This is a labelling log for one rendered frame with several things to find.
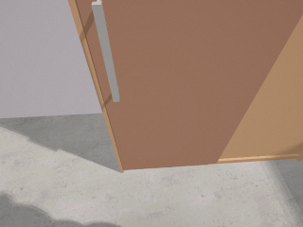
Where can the handle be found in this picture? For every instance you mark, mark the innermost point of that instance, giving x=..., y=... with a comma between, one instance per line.
x=103, y=37

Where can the wardrobe door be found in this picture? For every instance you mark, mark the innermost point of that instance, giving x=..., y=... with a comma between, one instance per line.
x=273, y=123
x=186, y=71

